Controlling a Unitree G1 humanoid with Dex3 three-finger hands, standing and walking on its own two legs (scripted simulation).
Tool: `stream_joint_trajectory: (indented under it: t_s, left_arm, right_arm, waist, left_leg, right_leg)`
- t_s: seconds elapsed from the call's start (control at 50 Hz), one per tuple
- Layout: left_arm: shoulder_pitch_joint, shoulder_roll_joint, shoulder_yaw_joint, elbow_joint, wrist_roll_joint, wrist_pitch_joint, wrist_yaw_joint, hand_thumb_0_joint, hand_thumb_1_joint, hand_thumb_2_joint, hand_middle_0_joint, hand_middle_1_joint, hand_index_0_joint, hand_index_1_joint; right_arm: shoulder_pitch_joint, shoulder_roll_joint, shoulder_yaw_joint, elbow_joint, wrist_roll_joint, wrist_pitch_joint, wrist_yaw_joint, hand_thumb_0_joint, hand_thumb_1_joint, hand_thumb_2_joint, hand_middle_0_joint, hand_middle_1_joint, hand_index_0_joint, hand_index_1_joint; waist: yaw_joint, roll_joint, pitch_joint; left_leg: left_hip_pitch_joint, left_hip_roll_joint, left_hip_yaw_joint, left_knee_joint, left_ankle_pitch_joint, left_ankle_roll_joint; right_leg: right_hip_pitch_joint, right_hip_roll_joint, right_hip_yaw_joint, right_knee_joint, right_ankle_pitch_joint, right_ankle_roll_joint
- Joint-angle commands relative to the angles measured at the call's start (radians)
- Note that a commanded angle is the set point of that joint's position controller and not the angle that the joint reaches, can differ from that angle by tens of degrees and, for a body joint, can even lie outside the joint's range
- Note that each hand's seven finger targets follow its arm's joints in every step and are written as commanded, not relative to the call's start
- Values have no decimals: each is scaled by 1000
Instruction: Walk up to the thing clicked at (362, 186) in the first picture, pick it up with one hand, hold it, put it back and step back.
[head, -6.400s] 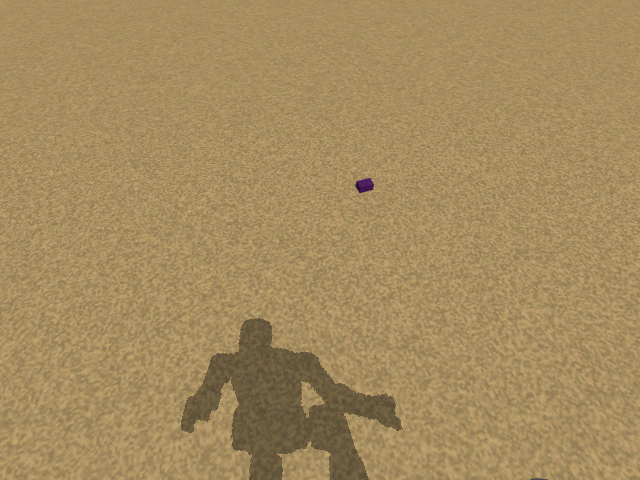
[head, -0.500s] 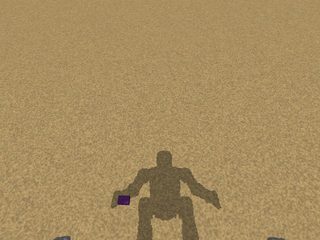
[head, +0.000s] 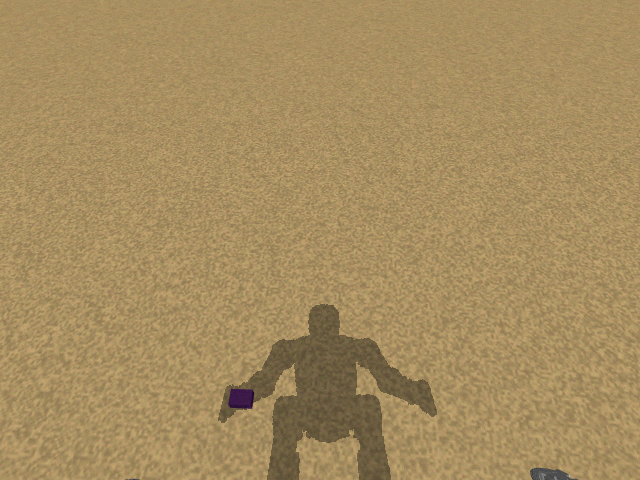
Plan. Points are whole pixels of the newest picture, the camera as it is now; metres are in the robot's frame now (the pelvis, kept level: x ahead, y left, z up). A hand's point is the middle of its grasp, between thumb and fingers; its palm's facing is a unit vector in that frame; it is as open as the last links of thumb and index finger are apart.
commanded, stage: stand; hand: left
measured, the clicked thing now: (241, 398) +0.43 +0.27 -0.76
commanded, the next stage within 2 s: none
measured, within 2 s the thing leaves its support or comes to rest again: neither
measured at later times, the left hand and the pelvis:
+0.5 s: hand out of the picture +0.08 +0.26 -0.16, palm faces -0.03 -0.94 -0.34, open 7.4 cm; pelvis +0.00 +0.00 +0.00, yaw +0 degrees
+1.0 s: hand out of the picture +0.08 +0.25 -0.16, palm faces -0.03 -0.94 -0.34, open 7.4 cm; pelvis +0.01 +0.00 +0.00, yaw +0 degrees
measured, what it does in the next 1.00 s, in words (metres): stands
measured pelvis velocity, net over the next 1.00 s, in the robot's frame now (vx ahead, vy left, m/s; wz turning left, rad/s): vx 0.01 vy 0.00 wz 0.00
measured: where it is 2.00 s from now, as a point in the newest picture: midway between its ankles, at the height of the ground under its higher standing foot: outside the picture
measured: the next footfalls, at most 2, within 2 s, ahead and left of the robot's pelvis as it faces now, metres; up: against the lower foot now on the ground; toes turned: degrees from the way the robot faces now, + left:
none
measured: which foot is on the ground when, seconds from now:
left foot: down 0.00-1.00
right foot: down 0.00-1.00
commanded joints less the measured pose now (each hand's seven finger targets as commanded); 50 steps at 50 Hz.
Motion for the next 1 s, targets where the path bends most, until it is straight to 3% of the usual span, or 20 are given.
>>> stream_joint_trajectory:
  t_s: [0.0,0.18,0.4,0.88,0.98]
  left_arm:
    - [-42,225,37,-64,1,-19,16,0,900,900,-200,-300,-200,-300]
    - [-35,227,35,-70,-1,-19,16,0,900,900,-200,-300,-200,-300]
    - [-29,231,30,-69,-1,-18,17,0,900,900,-200,-300,-200,-300]
    - [-12,226,28,-75,1,-20,19,0,900,900,-200,-300,-200,-300]
    - [-15,223,28,-72,-2,-17,20,0,900,900,-200,-300,-200,-300]
  right_arm:
    - [-44,-211,-35,-60,2,-22,-14,0,-900,-900,200,300,200,300]
    - [-23,-214,-33,-59,3,-29,-18,0,-900,-900,200,300,200,300]
    - [-10,-212,-31,-54,2,-24,-16,0,-900,-900,200,300,200,300]
    - [-13,-213,-30,-65,6,-27,-18,0,-900,-900,200,300,200,300]
    - [-6,-215,-27,-65,4,-23,-19,0,-900,-900,200,300,200,300]
  waist:
    - [-1,1,-63]
    - [0,5,-90]
    - [-3,9,-64]
    - [1,-5,-92]
    - [-1,15,-73]
  left_leg:
    - [1,79,-60,-57,41,46]
    - [26,87,-62,-53,133,44]
    - [-2,81,-57,-56,61,45]
    - [42,91,-56,-36,179,46]
    - [17,84,-49,-48,120,47]
  right_leg:
    - [-7,-85,71,-65,17,-43]
    - [3,-86,69,-40,102,-49]
    - [-10,-88,75,-55,41,-48]
    - [5,-88,64,-34,153,-48]
    - [10,-89,69,-43,122,-48]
